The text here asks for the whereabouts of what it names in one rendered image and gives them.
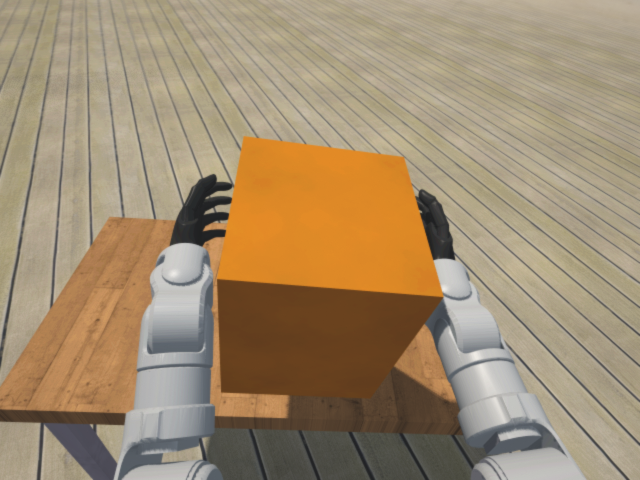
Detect robot right forearm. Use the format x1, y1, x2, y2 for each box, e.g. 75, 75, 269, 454
425, 259, 587, 480

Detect carton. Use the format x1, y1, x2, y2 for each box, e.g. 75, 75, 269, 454
217, 136, 444, 399

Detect robot left forearm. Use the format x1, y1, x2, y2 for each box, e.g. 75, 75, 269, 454
114, 243, 215, 480

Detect robot right upper arm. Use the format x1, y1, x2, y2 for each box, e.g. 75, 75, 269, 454
471, 447, 584, 480

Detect left robot hand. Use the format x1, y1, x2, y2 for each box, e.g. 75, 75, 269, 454
170, 174, 232, 247

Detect right robot hand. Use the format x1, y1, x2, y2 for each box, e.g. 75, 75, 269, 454
415, 189, 456, 261

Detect robot left upper arm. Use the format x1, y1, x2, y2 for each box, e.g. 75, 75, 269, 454
121, 460, 223, 480

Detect table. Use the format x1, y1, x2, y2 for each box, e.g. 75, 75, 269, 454
0, 217, 463, 480

